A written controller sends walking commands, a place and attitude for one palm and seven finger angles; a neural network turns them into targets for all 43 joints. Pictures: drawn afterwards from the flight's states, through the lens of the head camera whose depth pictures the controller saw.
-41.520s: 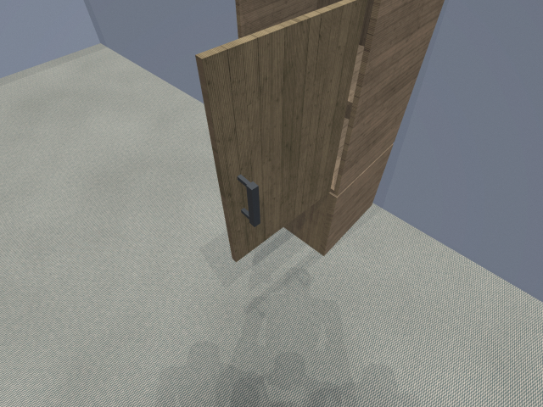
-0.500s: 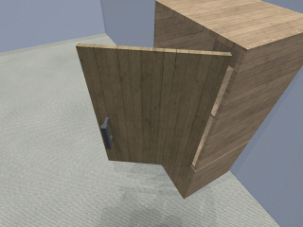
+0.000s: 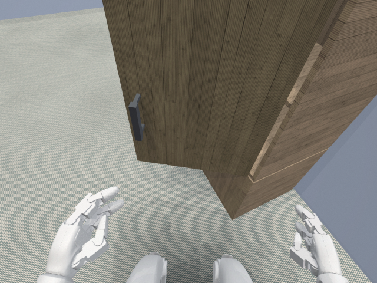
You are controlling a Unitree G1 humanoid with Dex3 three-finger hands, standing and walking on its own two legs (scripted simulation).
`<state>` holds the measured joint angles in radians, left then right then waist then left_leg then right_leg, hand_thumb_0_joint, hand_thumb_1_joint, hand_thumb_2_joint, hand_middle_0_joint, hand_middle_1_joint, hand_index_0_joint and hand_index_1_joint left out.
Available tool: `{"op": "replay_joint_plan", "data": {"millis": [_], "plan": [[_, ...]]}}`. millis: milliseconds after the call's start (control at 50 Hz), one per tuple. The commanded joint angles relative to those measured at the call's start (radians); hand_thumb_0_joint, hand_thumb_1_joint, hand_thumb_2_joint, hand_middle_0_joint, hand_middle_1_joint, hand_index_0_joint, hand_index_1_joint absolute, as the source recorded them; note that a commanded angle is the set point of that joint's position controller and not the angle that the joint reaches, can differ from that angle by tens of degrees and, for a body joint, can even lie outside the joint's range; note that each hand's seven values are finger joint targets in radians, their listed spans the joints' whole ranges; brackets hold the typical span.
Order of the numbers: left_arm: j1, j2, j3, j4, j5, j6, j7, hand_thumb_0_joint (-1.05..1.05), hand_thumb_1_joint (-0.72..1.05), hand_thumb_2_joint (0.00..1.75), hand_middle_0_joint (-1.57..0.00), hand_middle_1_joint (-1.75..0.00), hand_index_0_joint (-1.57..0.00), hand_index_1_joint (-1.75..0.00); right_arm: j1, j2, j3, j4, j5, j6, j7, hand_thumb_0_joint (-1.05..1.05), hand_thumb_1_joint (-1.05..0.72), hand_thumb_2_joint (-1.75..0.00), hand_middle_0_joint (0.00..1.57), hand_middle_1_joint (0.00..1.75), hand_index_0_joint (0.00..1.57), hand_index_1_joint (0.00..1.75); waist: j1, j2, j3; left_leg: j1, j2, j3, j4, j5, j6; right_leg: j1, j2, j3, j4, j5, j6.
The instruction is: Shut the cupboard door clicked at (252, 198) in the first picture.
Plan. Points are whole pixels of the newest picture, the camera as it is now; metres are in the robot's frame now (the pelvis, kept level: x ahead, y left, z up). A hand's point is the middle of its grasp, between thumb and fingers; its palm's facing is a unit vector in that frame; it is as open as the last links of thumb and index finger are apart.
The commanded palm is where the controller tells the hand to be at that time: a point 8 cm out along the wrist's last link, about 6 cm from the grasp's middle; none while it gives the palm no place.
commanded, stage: raise the hand and make a fist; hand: left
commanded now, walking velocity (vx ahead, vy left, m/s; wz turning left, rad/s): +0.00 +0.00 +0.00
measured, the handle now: (138, 118) +0.51 +0.17 +0.02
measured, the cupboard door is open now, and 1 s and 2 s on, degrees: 56 56 56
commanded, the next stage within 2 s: bring the fist close to the handle in 1.54 s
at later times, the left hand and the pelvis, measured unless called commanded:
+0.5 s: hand (100, 222) +0.23 +0.19 +0.03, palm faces -0.06 -1.00 -0.01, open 4.0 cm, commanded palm +0.20 +0.24 +0.04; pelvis +0.03 +0.00 -0.02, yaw +0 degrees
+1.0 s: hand (102, 214) +0.24 +0.19 +0.03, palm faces -0.08 -1.00 -0.03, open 3.1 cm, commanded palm +0.23 +0.24 +0.04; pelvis +0.03 +0.00 -0.02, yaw +0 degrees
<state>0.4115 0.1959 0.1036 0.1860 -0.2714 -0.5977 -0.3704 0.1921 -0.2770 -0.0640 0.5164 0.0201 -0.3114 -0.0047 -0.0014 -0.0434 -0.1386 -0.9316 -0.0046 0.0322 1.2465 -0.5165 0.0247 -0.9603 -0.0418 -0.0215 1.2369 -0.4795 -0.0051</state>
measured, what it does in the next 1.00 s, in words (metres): stands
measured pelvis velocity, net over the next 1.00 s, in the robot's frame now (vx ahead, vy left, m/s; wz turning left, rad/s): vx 0.03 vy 0.00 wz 0.00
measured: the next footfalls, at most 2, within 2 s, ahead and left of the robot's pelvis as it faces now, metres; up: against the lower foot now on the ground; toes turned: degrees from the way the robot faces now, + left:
none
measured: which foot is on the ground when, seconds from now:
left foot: down 0.00-1.00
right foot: down 0.00-1.00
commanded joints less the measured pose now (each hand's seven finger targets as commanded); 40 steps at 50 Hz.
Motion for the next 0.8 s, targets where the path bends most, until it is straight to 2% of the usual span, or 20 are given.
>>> {"op": "replay_joint_plan", "data": {"millis": [0,40,60,120,140,200,260,360,380,420,440,460,480,520,560,620,660,680,760,780], "plan": [[-0.049,0.158,0.078,-0.479,-0.061,0.002,0.037,0.0,0.9,0.9,-0.55,-0.68,-0.55,-0.68,-0.07,-0.103,-0.007,-0.232,0.02,-0.031,-0.04,0.0,-0.9,-0.9,0.2,0.3,0.2,0.3,0.033,0.124,-0.173,-0.018,-0.017,-0.096,-0.216,-0.198,-0.002,0.086,0.031,0.085,-0.218,-0.277,-0.036],[-0.076,0.155,0.044,-0.587,-0.038,0.006,0.069,0.0,0.9,0.9,-0.58,-0.72,-0.58,-0.72,-0.043,-0.097,-0.002,-0.219,0.018,-0.025,-0.058,0.0,-0.9,-0.9,0.2,0.3,0.2,0.3,0.002,0.128,-0.193,0.004,-0.007,-0.101,-0.178,-0.138,0.007,0.061,0.044,0.066,-0.2,-0.219,-0.033],[-0.109,0.154,0.027,-0.608,-0.035,0.006,0.071,0.0,0.9,0.9,-0.6,-0.74,-0.6,-0.74,-0.038,-0.097,0.005,-0.205,0.014,-0.022,-0.067,0.0,-0.9,-0.9,0.2,0.3,0.2,0.3,-0.014,0.105,-0.185,-0.01,-0.003,-0.106,-0.153,-0.112,0.011,0.046,0.054,0.06,-0.185,-0.2,-0.034],[-0.048,0.131,0.011,-0.524,-0.017,0.049,0.052,0.0,0.9,0.9,-0.66,-0.8,-0.66,-0.8,-0.027,-0.096,0.004,-0.171,0.017,-0.009,-0.073,0.0,-0.9,-0.9,0.2,0.3,0.2,0.3,-0.027,0.087,-0.166,-0.034,0.002,-0.107,-0.111,-0.034,0.008,0.021,0.061,0.029,-0.164,-0.126,-0.03],[-0.032,0.128,0.01,-0.498,-0.013,0.074,0.041,0.0,0.9,0.9,-0.68,-0.82,-0.68,-0.82,-0.026,-0.098,0.003,-0.166,0.018,-0.005,-0.074,0.0,-0.9,-0.9,0.2,0.3,0.2,0.3,-0.026,0.084,-0.175,-0.034,0.004,-0.108,-0.106,-0.017,0.007,0.019,0.063,0.021,-0.16,-0.105,-0.029],[0.055,0.133,0.044,-0.451,-0.023,0.161,0.004,0.0,0.9,0.9,-0.73,-0.88,-0.73,-0.88,-0.042,-0.087,-0.001,-0.173,0.026,0.01,-0.07,0.0,-0.9,-0.9,0.2,0.3,0.2,0.3,0.01,0.075,-0.237,-0.03,0.0,-0.102,-0.102,0.072,0.002,0.072,0.06,0.008,-0.147,-0.023,-0.03],[0.079,0.172,0.118,-0.432,-0.044,0.222,-0.001,0.0,0.9,0.9,-0.79,-0.94,-0.79,-0.94,-0.063,-0.074,-0.002,-0.178,0.026,0.032,-0.071,0.0,-0.9,-0.9,0.2,0.3,0.2,0.3,0.042,0.038,-0.274,-0.05,-0.005,-0.091,-0.093,0.141,0.0,0.14,0.059,0.018,-0.143,0.033,-0.031],[0.075,0.172,0.146,-0.498,-0.068,0.181,0.02,0.0,0.9,0.9,-0.88,-1.04,-0.88,-1.04,-0.057,-0.058,-0.003,-0.18,0.018,0.038,-0.064,0.0,-0.9,-0.9,0.2,0.3,0.2,0.3,0.05,0.053,-0.309,-0.036,-0.003,-0.089,-0.082,0.212,-0.006,0.16,0.054,0.011,-0.111,0.121,-0.03],[0.087,0.156,0.129,-0.503,-0.066,0.166,0.021,0.0,0.9,0.9,-0.9,-1.06,-0.9,-1.06,-0.052,-0.057,-0.004,-0.178,0.017,0.036,-0.06,0.0,-0.9,-0.9,0.2,0.3,0.2,0.3,0.045,0.061,-0.322,-0.024,-0.002,-0.089,-0.084,0.223,-0.008,0.154,0.051,0.006,-0.104,0.14,-0.028],[0.092,0.135,0.097,-0.5,-0.059,0.147,0.021,0.0,0.9,0.9,-0.93,-1.1,-0.93,-1.1,-0.044,-0.062,-0.006,-0.176,0.019,0.035,-0.054,0.0,-0.9,-0.9,0.2,0.3,0.2,0.3,0.03,0.078,-0.298,-0.011,-0.001,-0.092,-0.095,0.21,-0.01,0.115,0.054,-0.011,-0.1,0.124,-0.028],[0.09,0.129,0.085,-0.491,-0.058,0.141,0.021,0.0,0.9,0.9,-0.95,-1.12,-0.95,-1.12,-0.041,-0.065,-0.007,-0.177,0.02,0.035,-0.054,0.0,-0.9,-0.9,0.2,0.3,0.2,0.3,0.021,0.062,-0.285,-0.017,-0.001,-0.094,-0.097,0.193,-0.009,0.102,0.054,-0.012,-0.104,0.107,-0.026],[0.089,0.145,0.098,-0.469,-0.056,0.144,0.021,0.0,0.9,0.9,-0.97,-1.14,-0.97,-1.14,-0.043,-0.069,-0.008,-0.175,0.018,0.038,-0.056,0.0,-0.9,-0.9,0.2,0.3,0.2,0.3,0.021,0.051,-0.265,-0.039,0.001,-0.094,-0.088,0.193,-0.007,0.097,0.057,-0.007,-0.104,0.103,-0.03],[0.086,0.136,0.084,-0.481,-0.053,0.139,0.017,0.0,0.9,0.9,-0.99,-1.16,-0.99,-1.16,-0.037,-0.075,-0.008,-0.18,0.019,0.039,-0.055,0.0,-0.9,-0.9,0.2,0.3,0.2,0.3,0.015,0.067,-0.267,-0.038,-0.001,-0.093,-0.092,0.176,-0.008,0.092,0.054,-0.005,-0.108,0.083,-0.029],[0.096,0.147,0.095,-0.481,-0.052,0.135,0.019,0.0,0.9,0.9,-1.02,-1.2,-1.02,-1.2,-0.031,-0.08,-0.013,-0.185,0.022,0.043,-0.057,0.0,-0.9,-0.9,0.2,0.3,0.2,0.3,0.015,0.05,-0.277,-0.035,0.0,-0.094,-0.095,0.168,-0.007,0.092,0.054,-0.006,-0.109,0.076,-0.028],[0.074,0.172,0.112,-0.504,-0.051,0.133,0.023,0.0,0.9,0.9,-1.06,-1.24,-1.06,-1.24,-0.029,-0.082,-0.013,-0.19,0.019,0.048,-0.058,0.0,-0.9,-0.9,0.2,0.3,0.2,0.3,0.025,0.09,-0.286,-0.028,-0.002,-0.093,-0.098,0.189,-0.008,0.099,0.056,-0.011,-0.095,0.096,-0.035],[0.093,0.16,0.108,-0.507,-0.05,0.128,0.035,0.0,0.9,0.9,-1.12,-1.3,-1.12,-1.3,-0.022,-0.081,-0.015,-0.199,0.023,0.06,-0.056,0.0,-0.9,-0.9,0.2,0.3,0.2,0.3,0.022,0.092,-0.289,-0.005,-0.001,-0.092,-0.112,0.181,-0.01,0.091,0.056,-0.017,-0.103,0.092,-0.031],[0.077,0.178,0.124,-0.5,-0.048,0.133,0.044,0.0,0.9,0.9,-1.15,-1.34,-1.15,-1.34,-0.018,-0.082,-0.013,-0.201,0.02,0.071,-0.058,0.0,-0.9,-0.9,0.2,0.3,0.2,0.3,0.021,0.085,-0.281,-0.015,0.001,-0.094,-0.11,0.183,-0.008,0.095,0.062,-0.02,-0.102,0.094,-0.035],[0.073,0.159,0.103,-0.512,-0.046,0.13,0.045,0.0,0.9,0.9,-1.17,-1.36,-1.17,-1.36,-0.018,-0.084,-0.01,-0.206,0.021,0.074,-0.057,0.0,-0.9,-0.9,0.2,0.3,0.2,0.3,0.017,0.105,-0.286,-0.002,0.0,-0.091,-0.115,0.176,-0.01,0.086,0.06,-0.021,-0.103,0.087,-0.033],[0.054,0.17,0.108,-0.465,-0.043,0.145,0.049,0.0,0.9,0.9,-1.24,-1.44,-1.24,-1.44,-0.016,-0.088,-0.005,-0.209,0.02,0.086,-0.057,0.0,-0.9,-0.9,0.2,0.3,0.2,0.3,0.007,0.091,-0.245,-0.03,0.001,-0.095,-0.117,0.135,-0.008,0.078,0.063,-0.017,-0.122,0.048,-0.035],[0.048,0.166,0.102,-0.473,-0.041,0.144,0.046,0.0,0.9,0.9,-1.26,-1.46,-1.26,-1.46,-0.013,-0.088,-0.003,-0.212,0.02,0.087,-0.055,0.0,-0.9,-0.9,0.2,0.3,0.2,0.3,0.006,0.101,-0.263,-0.02,0.0,-0.093,-0.119,0.139,-0.01,0.082,0.06,-0.018,-0.121,0.053,-0.033]]}}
